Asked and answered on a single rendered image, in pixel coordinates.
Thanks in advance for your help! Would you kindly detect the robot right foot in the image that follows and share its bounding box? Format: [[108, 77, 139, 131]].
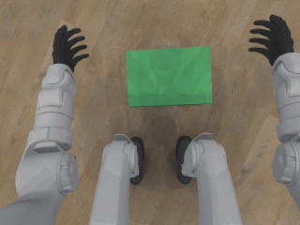
[[175, 135, 192, 185]]

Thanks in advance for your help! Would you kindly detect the robot right upper arm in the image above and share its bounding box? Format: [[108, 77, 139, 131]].
[[271, 141, 300, 211]]

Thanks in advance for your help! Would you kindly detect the left robot hand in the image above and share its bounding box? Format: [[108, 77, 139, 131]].
[[52, 25, 89, 73]]

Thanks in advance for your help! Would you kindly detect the carton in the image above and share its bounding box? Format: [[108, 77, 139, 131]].
[[126, 46, 213, 108]]

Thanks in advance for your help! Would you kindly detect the robot left upper arm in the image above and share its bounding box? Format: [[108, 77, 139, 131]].
[[0, 151, 79, 225]]

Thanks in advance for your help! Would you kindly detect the left robot forearm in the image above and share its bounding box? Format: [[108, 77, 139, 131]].
[[15, 63, 78, 195]]

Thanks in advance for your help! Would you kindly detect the robot left thigh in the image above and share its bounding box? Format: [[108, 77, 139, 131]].
[[89, 141, 138, 225]]

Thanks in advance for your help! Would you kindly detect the right robot hand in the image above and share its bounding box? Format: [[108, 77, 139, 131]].
[[248, 14, 294, 66]]

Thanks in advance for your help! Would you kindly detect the right robot forearm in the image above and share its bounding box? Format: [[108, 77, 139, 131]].
[[271, 52, 300, 143]]

